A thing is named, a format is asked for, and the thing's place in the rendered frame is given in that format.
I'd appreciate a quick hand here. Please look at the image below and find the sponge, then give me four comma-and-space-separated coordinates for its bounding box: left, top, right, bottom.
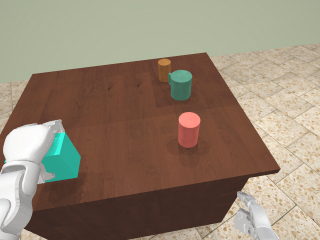
5, 132, 81, 183

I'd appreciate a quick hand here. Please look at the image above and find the robot right forearm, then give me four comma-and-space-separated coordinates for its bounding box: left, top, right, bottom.
253, 227, 280, 240

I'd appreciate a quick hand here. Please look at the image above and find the left robot hand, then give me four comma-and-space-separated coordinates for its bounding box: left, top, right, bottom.
3, 119, 65, 184

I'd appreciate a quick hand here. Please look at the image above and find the table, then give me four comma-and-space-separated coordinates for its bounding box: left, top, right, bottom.
0, 52, 281, 240

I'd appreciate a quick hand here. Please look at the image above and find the right robot hand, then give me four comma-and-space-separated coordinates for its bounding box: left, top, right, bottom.
233, 191, 272, 237

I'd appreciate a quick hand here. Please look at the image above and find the robot left forearm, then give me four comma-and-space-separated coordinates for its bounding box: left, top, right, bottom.
0, 160, 41, 240

